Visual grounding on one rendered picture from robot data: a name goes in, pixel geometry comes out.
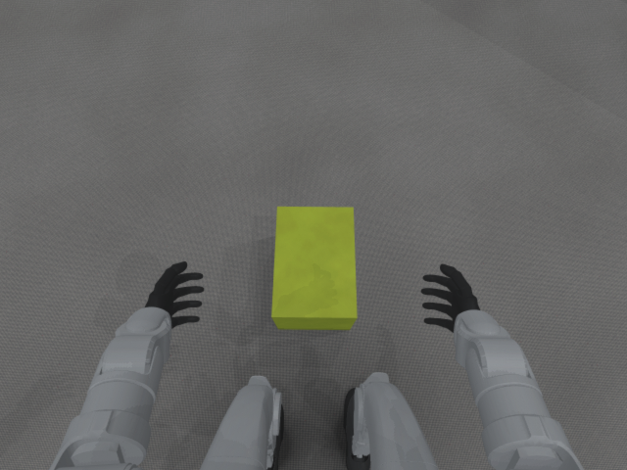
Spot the carton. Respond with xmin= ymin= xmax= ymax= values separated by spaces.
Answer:
xmin=271 ymin=207 xmax=358 ymax=330

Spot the robot left forearm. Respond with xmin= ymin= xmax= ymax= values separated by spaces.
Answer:
xmin=49 ymin=306 xmax=171 ymax=470

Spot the robot thigh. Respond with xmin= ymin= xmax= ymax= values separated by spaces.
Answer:
xmin=200 ymin=385 xmax=281 ymax=470
xmin=355 ymin=382 xmax=439 ymax=470

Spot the robot left hand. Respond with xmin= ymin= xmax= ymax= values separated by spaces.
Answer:
xmin=145 ymin=261 xmax=204 ymax=329

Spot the robot right forearm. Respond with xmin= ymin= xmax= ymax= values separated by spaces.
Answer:
xmin=454 ymin=309 xmax=584 ymax=470

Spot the left robot thigh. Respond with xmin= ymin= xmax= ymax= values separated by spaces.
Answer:
xmin=200 ymin=385 xmax=281 ymax=470

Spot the robot right hand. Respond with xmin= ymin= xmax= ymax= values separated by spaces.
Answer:
xmin=421 ymin=264 xmax=480 ymax=333

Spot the right robot thigh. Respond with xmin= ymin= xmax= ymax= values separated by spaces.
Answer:
xmin=355 ymin=382 xmax=439 ymax=470

